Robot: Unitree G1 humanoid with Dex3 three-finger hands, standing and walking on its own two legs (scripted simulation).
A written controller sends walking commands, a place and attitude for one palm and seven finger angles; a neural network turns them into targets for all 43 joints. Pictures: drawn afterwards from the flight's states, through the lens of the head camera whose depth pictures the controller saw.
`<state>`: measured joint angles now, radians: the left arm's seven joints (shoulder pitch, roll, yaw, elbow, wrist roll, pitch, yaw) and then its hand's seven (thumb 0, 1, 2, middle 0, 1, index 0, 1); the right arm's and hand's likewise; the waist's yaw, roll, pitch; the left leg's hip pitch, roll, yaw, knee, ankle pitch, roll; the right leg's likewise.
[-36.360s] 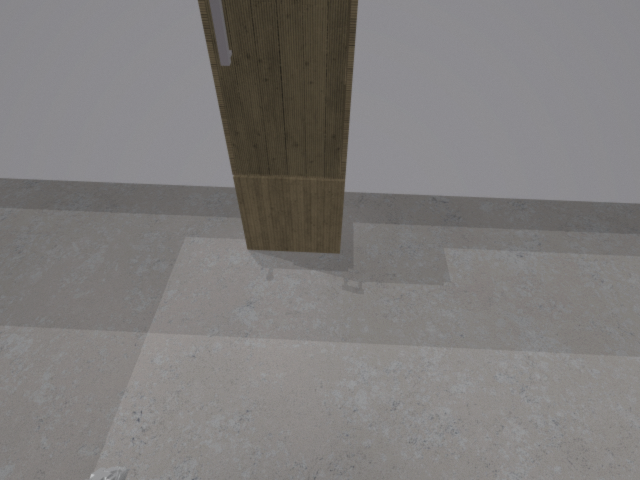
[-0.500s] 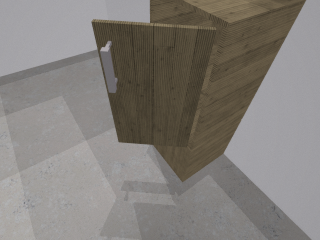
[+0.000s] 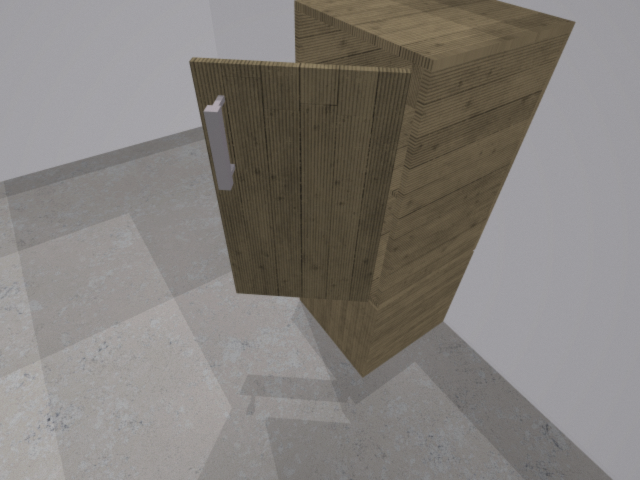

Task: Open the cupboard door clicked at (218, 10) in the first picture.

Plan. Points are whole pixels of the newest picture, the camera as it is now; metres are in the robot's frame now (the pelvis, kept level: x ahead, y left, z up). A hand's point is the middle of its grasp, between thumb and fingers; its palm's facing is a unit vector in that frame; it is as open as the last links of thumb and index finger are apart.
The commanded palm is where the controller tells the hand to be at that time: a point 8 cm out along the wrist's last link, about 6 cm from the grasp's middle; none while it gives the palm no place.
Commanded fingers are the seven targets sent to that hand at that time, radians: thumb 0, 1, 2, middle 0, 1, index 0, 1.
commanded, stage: look again from close up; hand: left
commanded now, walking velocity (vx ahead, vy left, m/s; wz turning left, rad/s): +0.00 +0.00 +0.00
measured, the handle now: (222, 143) +0.61 +0.21 +0.12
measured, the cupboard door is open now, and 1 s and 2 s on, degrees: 51 51 51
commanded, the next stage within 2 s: shuffle to correct the standing spot in 0.08 s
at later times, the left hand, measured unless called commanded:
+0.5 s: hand out of the picture -0.07 +0.19 -0.18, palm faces +0.07 -0.99 -0.15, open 7.4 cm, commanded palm none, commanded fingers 0.00 0.90 0.90 -0.20 -0.30 -0.20 -0.30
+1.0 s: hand out of the picture +0.06 +0.21 -0.20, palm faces +0.09 -0.99 -0.11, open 7.4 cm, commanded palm none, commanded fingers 0.00 0.90 0.90 -0.20 -0.30 -0.20 -0.30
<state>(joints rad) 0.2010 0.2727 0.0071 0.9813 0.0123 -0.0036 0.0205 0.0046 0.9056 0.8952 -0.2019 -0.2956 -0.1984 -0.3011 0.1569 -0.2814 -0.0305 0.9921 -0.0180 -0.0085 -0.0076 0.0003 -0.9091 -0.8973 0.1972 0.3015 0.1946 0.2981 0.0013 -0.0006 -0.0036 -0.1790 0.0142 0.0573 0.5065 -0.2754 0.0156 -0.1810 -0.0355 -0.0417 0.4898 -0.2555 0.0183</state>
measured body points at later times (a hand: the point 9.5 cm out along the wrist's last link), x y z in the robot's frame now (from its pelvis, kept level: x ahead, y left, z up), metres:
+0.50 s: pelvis -0.01 +0.02 +0.00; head -0.02 +0.04 +0.45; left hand -0.07 +0.24 -0.17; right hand -0.05 -0.21 -0.15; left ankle +0.00 +0.11 -0.74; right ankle +0.01 -0.13 -0.73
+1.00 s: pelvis +0.08 +0.07 -0.01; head +0.08 +0.09 +0.44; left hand +0.06 +0.27 -0.18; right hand +0.08 -0.16 -0.15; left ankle +0.11 +0.14 -0.74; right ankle +0.05 -0.09 -0.74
